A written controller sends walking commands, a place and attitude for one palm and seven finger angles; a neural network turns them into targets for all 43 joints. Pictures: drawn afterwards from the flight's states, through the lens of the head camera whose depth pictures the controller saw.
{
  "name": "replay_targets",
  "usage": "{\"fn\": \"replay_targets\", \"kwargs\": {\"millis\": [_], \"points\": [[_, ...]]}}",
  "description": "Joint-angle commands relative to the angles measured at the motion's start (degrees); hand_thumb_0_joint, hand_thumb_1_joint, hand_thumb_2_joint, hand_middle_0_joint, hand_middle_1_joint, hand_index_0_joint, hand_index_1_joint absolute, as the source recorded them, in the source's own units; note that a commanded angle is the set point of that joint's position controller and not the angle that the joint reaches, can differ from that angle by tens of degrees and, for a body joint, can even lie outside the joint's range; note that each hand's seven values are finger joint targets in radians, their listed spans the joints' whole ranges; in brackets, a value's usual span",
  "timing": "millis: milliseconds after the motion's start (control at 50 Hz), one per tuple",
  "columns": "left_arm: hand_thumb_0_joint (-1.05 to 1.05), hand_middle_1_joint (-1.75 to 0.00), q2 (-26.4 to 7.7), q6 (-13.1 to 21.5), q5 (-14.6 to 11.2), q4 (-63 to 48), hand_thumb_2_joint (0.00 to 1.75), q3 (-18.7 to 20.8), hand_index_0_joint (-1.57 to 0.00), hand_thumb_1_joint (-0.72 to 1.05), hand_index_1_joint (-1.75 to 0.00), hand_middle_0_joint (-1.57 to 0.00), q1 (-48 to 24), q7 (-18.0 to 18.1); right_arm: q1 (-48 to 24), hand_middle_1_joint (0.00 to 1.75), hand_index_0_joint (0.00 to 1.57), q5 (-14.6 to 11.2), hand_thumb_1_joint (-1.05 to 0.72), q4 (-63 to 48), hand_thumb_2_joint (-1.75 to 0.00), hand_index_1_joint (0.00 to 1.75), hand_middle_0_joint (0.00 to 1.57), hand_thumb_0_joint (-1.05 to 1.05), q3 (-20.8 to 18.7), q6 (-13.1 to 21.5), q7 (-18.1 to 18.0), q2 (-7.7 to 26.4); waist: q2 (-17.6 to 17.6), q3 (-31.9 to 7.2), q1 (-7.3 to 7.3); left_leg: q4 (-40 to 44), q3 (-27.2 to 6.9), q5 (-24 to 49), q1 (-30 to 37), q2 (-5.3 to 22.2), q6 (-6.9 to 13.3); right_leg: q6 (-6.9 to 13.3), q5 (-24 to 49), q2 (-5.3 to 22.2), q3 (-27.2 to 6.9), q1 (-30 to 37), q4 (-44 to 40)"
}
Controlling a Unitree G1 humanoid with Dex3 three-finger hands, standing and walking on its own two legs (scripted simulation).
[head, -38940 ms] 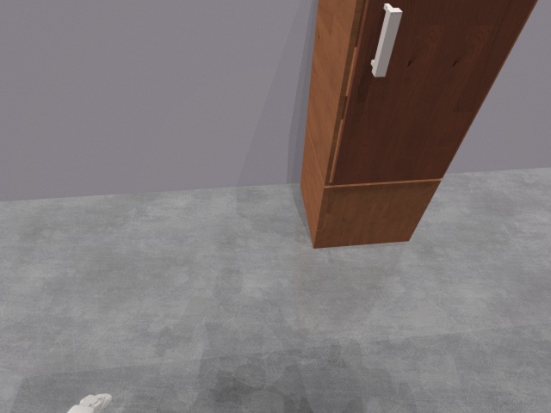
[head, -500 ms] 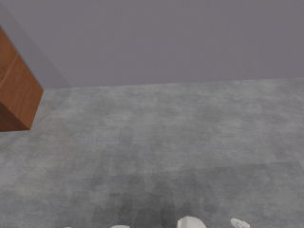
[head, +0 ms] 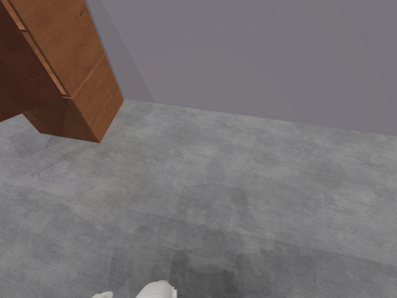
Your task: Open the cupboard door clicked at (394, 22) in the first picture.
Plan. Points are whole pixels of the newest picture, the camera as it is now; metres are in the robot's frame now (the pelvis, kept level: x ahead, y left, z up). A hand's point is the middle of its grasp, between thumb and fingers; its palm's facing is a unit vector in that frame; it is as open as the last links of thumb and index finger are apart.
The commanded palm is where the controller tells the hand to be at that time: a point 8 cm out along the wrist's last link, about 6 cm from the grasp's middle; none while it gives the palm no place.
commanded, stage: turn to face it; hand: left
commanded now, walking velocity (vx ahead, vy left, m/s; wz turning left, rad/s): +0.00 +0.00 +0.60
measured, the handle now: out of the picture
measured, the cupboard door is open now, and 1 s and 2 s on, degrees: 46 46 46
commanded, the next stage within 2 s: take the last steps up to it in 0.82 s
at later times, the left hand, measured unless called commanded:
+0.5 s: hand out of the picture +0.08 +0.23 -0.16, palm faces +0.28 -0.92 -0.27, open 7.4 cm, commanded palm none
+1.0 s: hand out of the picture -0.05 +0.21 -0.19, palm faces +0.54 -0.81 -0.24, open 7.4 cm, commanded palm none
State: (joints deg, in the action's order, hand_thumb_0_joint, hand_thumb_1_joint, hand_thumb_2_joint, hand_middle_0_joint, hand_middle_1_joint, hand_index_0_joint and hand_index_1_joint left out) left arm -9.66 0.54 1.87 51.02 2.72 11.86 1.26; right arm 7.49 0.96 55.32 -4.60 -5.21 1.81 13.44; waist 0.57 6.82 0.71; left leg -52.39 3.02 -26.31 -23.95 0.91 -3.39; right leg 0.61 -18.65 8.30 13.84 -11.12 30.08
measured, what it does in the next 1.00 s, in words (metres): steps on the spot, turning left: left foot, then right foot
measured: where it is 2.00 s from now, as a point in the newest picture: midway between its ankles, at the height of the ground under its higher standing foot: (148, 282)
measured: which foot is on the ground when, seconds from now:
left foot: up 0.00-0.10, down 0.12-0.52, up 0.54-0.86, down 0.88-1.00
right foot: down 0.00-0.12, up 0.14-0.50, down 0.52-0.88, up 0.90-1.00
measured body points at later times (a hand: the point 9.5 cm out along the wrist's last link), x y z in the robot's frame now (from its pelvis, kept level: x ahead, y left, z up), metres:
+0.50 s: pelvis +0.02 +0.00 -0.01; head +0.07 +0.00 +0.43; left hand +0.06 +0.28 -0.14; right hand +0.15 -0.22 -0.17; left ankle +0.00 +0.13 -0.74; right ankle +0.05 -0.12 -0.74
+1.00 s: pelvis +0.03 +0.02 -0.01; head +0.07 +0.06 +0.44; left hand -0.08 +0.26 -0.17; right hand +0.25 -0.13 -0.15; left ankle -0.02 +0.11 -0.74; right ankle +0.05 -0.12 -0.69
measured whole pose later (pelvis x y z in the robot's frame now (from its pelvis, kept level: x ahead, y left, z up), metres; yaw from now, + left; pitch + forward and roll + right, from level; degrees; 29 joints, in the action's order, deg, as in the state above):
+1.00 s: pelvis +0.03 +0.02 -0.01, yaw +30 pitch +0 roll +0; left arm -13.0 -3.1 1.3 57.4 4.1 13.6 1.0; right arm 5.5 1.7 54.3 -2.5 -1.5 -0.4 11.2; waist 2.1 5.9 -1.6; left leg -32.9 3.7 -18.1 -15.5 -0.9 2.4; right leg -3.3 -30.3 6.2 3.7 -21.8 57.9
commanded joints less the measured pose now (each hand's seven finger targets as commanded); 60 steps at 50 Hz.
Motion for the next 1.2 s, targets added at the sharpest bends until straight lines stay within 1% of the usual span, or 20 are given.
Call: {"fn": "replay_targets", "kwargs": {"millis": [0, 60, 80, 100, 120, 240, 440, 460, 480, 500, 600, 780, 820, 860, 880, 960, 1080, 1140, 1160, 1180], "points": [[0.00, -0.30, -13.3, 0.3, 0.0, -1.4, 0.90, 3.9, -0.20, 0.90, -0.30, -0.20, 5.5, 0.6, -4.2, 0.30, 0.20, -0.5, -0.90, -6.4, -0.90, 0.30, 0.20, 0.00, 0.1, 2.6, 0.0, 1.5, 12.0, -8.4, -3.14, 10.6, 3.7, 0.0, -0.2, -0.8, 1.2, 4.7, 39.6, 14.0, -7.1, 10.2, -3.6], [0.00, -0.30, -13.7, 0.2, -0.8, -1.5, 0.90, 4.1, -0.20, 0.90, -0.30, -0.20, 3.7, 0.1, 1.2, 0.30, 0.20, 0.0, -0.90, -5.7, -0.90, 0.30, 0.20, 0.00, -0.6, 3.2, -0.1, 4.1, 8.0, -11.0, 0.72, 25.2, 4.5, 11.9, 13.2, -1.5, 2.9, 0.6, 35.4, 12.5, -2.4, 3.8, 6.5], [0.00, -0.30, -12.0, -0.1, -1.2, -2.8, 0.90, 4.0, -0.20, 0.90, -0.30, -0.20, 3.0, -0.3, 5.2, 0.30, 0.20, 0.4, -0.90, -5.1, -0.90, 0.30, 0.20, 0.00, -1.9, 3.8, -0.4, 9.2, -3.1, -14.3, 3.28, 28.7, -7.1, 26.3, 24.2, 7.8, 7.1, -2.8, 20.3, 8.4, 0.1, -7.8, 17.9], [0.00, -0.30, -7.7, -0.4, -1.4, -5.7, 0.90, 2.5, -0.20, 0.90, -0.30, -0.20, -0.1, -0.6, 9.5, 0.30, 0.20, 0.6, -0.90, -4.6, -0.90, 0.30, 0.20, 0.00, -3.5, 3.7, -0.9, 15.5, -19.2, -15.1, 5.75, 30.3, -26.9, 51.7, 30.3, 23.0, 16.5, -6.1, -20.0, 0.2, -2.2, -22.9, 31.5], [0.00, -0.30, -9.1, -1.5, -0.5, -7.0, 0.90, 2.4, -0.20, 0.90, -0.30, -0.20, -3.5, 0.1, 11.8, 0.30, 0.20, 0.3, -0.90, -3.5, -0.90, 0.30, 0.20, 0.00, -3.3, 3.4, -1.4, 15.5, -11.2, -15.5, 6.13, 29.5, -25.0, 48.4, 27.7, 24.4, 18.6, -5.0, -20.5, -0.2, -9.8, -23.9, 36.4], [0.00, -0.30, -8.4, -2.3, -0.6, -2.7, 0.90, 2.7, -0.20, 0.90, -0.30, -0.20, -1.3, -0.7, 1.6, 0.30, 0.20, 0.5, -0.90, -6.5, -0.90, 0.30, 0.20, 0.00, -1.3, 4.4, -2.6, 10.1, -7.6, -8.1, 0.00, 32.5, -14.8, 33.8, 14.4, 12.4, 12.9, -5.8, -5.3, -1.8, -13.1, -19.3, 33.0], [0.00, -0.30, -8.2, -0.8, -1.1, -3.8, 0.90, 2.6, -0.20, 0.90, -0.30, -0.20, 1.9, -0.2, 0.0, 0.30, 0.20, 0.3, -0.90, -7.0, -0.90, 0.30, 0.20, 0.00, -2.2, 3.4, -2.2, 9.8, -9.4, -10.0, -1.92, 25.3, -20.3, 30.9, 6.4, 8.3, 10.5, -4.6, 2.5, -7.6, -10.6, 0.1, 1.5], [0.00, -0.30, -9.5, -0.2, -1.0, -3.3, 0.90, 3.2, -0.20, 0.90, -0.30, -0.20, 4.4, 0.1, -0.4, 0.30, 0.20, 0.0, -0.90, -7.4, -0.90, 0.30, 0.20, 0.00, -2.0, 3.5, -2.1, 8.3, -5.5, -11.1, -3.25, 21.0, -18.4, 25.5, 2.3, 5.2, 7.9, -3.8, 7.1, -4.6, -13.0, 7.0, -6.9], [0.00, -0.30, -14.4, 0.4, -0.1, -3.0, 0.90, 4.2, -0.20, 0.90, -0.30, -0.20, 6.2, 0.7, 0.8, 0.30, 0.20, -0.6, -0.90, -8.1, -0.90, 0.30, 0.20, 0.00, -1.7, 3.6, -1.8, 4.6, 10.0, -11.9, -3.74, 8.7, -9.9, 8.1, -8.4, -2.7, 3.5, 0.9, 12.9, 9.5, -27.4, 14.9, -12.3], [0.00, -0.30, -16.7, 0.3, 0.0, -3.2, 0.90, 4.0, -0.20, 0.90, -0.30, -0.20, 5.8, 0.6, 0.6, 0.30, 0.20, -0.3, -0.90, -8.8, -0.90, 0.30, 0.20, 0.00, -1.7, 3.6, -1.6, 4.5, 15.2, -10.8, -3.78, -6.1, -5.7, -10.6, -10.3, -5.8, 1.7, 7.9, 20.3, 20.7, -34.4, 10.0, -13.2], [0.00, -0.30, -9.7, 0.6, -0.5, -4.3, 0.90, 2.3, -0.20, 0.90, -0.30, -0.20, -1.2, 1.0, 0.5, 0.30, 0.20, 0.0, -0.90, -5.3, -0.90, 0.30, 0.20, 0.00, -1.0, 1.8, -0.5, 3.0, 10.4, -6.1, 0.22, -17.0, -4.7, 1.3, -9.2, -0.1, 0.2, 5.1, 28.4, 10.2, -14.7, 3.3, -9.6], [0.00, -0.30, -12.9, 0.5, -0.2, 0.5, 0.90, 3.5, -0.20, 0.90, -0.30, -0.20, 5.8, 0.6, -1.7, 0.30, 0.20, -0.5, -0.90, -4.0, -0.90, 0.30, 0.20, 0.00, 0.7, 3.2, -0.8, 1.0, 11.9, -8.9, -2.28, 15.7, 3.0, 3.1, 3.1, -2.2, 1.5, 4.1, 42.2, 11.0, -9.3, 9.9, -2.0], [0.00, -0.30, -12.5, 0.3, -1.1, 0.7, 0.90, 3.4, -0.20, 0.90, -0.30, -0.20, 4.0, 0.4, 2.9, 0.30, 0.20, -0.1, -0.90, -2.5, -0.90, 0.30, 0.20, 0.00, 0.3, 3.9, -0.9, 3.3, 7.9, -10.4, 0.98, 28.4, 2.6, 16.2, 15.7, -0.9, 2.9, 0.5, 34.7, 9.3, -6.2, 2.8, 4.9], [0.00, -0.30, -6.1, -0.6, -1.5, -2.1, 0.90, 1.6, -0.20, 0.90, -0.30, -0.20, 3.2, 0.0, 7.8, 0.30, 0.20, 0.6, -0.90, -2.3, -0.90, 0.30, 0.20, 0.00, -1.9, 4.0, -1.6, 12.6, -17.8, -13.5, 3.33, 30.5, -22.7, 51.7, 27.2, 21.8, 15.3, -4.9, -18.3, -1.0, -5.1, -17.0, 23.7], [0.00, -0.30, -7.0, -1.6, -0.9, -2.2, 0.90, 1.6, -0.20, 0.90, -0.30, -0.20, 0.0, 0.4, 8.9, 0.30, 0.20, 0.6, -0.90, -1.5, -0.90, 0.30, 0.20, 0.00, -1.7, 3.7, -2.4, 12.5, -12.2, -13.4, 4.23, 30.6, -21.0, 48.3, 23.1, 22.2, 17.5, -4.1, -19.6, -1.5, -10.7, -16.3, 29.8], [0.00, -0.30, -6.0, -1.8, -0.7, 1.3, 0.90, 1.9, -0.20, 0.90, -0.30, -0.20, 0.3, -0.7, 3.7, 0.30, 0.20, 0.8, -0.90, -2.8, -0.90, 0.30, 0.20, 0.00, 0.0, 4.8, -3.4, 7.5, -10.4, -8.6, 0.51, 33.2, -14.3, 33.0, 17.5, 14.2, 14.5, -3.8, -9.5, -2.3, -12.1, -17.7, 32.3], [0.00, -0.30, -4.7, -0.6, -0.4, 1.0, 0.90, 1.7, -0.20, 0.90, -0.30, -0.20, -1.2, -2.1, 6.2, 0.30, 0.20, 0.8, -0.90, -1.8, -0.90, 0.30, 0.20, 0.00, -0.1, 5.6, -2.7, 7.8, -9.4, -5.5, 0.60, 36.5, -15.3, 11.9, 14.8, 11.2, 14.7, -3.2, -8.4, -4.1, -8.3, -13.8, 17.1], [0.00, -0.30, -5.0, 0.4, -0.3, 2.6, 0.90, 2.1, -0.20, 0.90, -0.30, -0.20, 4.2, -2.3, 4.1, 0.30, 0.20, 0.6, -0.90, -1.9, -0.90, 0.30, 0.20, 0.00, -0.2, 5.2, -2.3, 7.7, -7.5, -4.9, -2.28, 33.3, -14.3, 3.9, 7.5, 8.6, 12.8, -2.8, -3.6, -6.4, -6.0, -2.0, 5.2], [0.00, -0.30, -5.1, 0.8, -0.2, 3.9, 0.90, 2.5, -0.20, 0.90, -0.30, -0.20, 8.7, -2.1, 2.6, 0.30, 0.20, 0.4, -0.90, -2.3, -0.90, 0.30, 0.20, 0.00, -0.2, 5.2, -2.2, 6.6, -4.6, -5.2, -4.82, 28.1, -12.2, 0.2, 1.2, 5.9, 11.0, -2.4, -0.2, -5.7, -6.5, 7.1, -2.1], [0.00, -0.30, -8.4, 1.4, 0.4, 5.2, 0.90, 3.3, -0.20, 0.90, -0.30, -0.20, 13.0, -1.6, 2.5, 0.30, 0.20, -0.2, -0.90, -2.8, -0.90, 0.30, 0.20, 0.00, 0.2, 5.5, -1.8, 3.8, 6.1, -5.1, -6.80, 16.7, -6.0, -3.0, -9.1, -0.1, 7.7, -0.4, -7.1, 2.6, -16.0, 16.7, -10.4]]}}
